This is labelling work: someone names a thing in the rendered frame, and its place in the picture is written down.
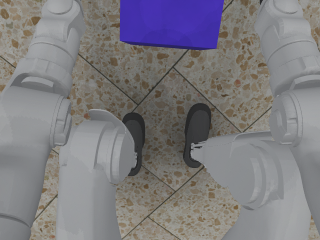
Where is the right robot upper arm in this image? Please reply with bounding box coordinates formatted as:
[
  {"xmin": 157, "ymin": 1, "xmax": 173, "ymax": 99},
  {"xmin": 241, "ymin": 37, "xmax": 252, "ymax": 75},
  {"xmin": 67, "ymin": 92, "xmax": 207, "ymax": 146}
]
[{"xmin": 268, "ymin": 86, "xmax": 320, "ymax": 235}]

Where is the carton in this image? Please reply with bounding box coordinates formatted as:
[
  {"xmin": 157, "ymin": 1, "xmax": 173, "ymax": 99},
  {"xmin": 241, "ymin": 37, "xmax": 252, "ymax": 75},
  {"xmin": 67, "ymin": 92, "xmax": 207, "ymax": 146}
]
[{"xmin": 120, "ymin": 0, "xmax": 224, "ymax": 50}]

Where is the right robot forearm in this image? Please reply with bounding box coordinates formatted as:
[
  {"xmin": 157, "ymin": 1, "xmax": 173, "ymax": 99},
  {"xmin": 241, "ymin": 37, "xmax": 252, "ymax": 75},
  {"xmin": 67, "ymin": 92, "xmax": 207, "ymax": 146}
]
[{"xmin": 254, "ymin": 0, "xmax": 320, "ymax": 98}]

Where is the left robot upper arm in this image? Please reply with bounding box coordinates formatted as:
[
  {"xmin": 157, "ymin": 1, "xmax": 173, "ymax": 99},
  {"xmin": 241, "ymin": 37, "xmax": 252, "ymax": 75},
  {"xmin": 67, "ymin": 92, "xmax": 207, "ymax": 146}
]
[{"xmin": 0, "ymin": 85, "xmax": 73, "ymax": 240}]

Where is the left robot forearm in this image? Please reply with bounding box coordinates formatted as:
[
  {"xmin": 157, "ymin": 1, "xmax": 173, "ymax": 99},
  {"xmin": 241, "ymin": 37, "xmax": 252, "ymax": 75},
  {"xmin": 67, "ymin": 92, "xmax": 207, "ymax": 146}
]
[{"xmin": 0, "ymin": 0, "xmax": 86, "ymax": 100}]

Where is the robot right foot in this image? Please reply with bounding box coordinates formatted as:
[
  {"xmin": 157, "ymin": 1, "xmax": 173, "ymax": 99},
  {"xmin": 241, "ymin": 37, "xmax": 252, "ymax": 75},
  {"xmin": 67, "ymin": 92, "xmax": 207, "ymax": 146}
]
[{"xmin": 183, "ymin": 103, "xmax": 212, "ymax": 168}]

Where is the left robot shin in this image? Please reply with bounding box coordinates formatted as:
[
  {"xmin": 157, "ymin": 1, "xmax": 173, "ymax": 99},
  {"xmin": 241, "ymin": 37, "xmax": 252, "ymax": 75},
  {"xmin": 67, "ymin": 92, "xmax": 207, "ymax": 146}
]
[{"xmin": 59, "ymin": 109, "xmax": 138, "ymax": 177}]

